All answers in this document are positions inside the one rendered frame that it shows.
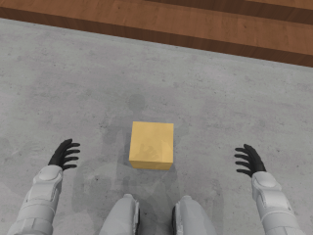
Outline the robot right hand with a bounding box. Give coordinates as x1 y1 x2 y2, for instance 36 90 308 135
234 144 267 178

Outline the robot right forearm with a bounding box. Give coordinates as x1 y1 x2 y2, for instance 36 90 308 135
251 171 307 235

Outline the robot left shin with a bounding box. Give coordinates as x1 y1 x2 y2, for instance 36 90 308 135
123 194 137 235

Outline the robot left forearm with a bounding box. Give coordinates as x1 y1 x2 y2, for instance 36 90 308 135
7 164 64 235

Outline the carton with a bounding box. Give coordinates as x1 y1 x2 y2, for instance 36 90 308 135
128 121 174 170

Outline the robot left hand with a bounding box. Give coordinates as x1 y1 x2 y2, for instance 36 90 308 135
48 138 80 171

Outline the right robot thigh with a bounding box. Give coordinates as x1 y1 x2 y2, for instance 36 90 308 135
175 199 218 235

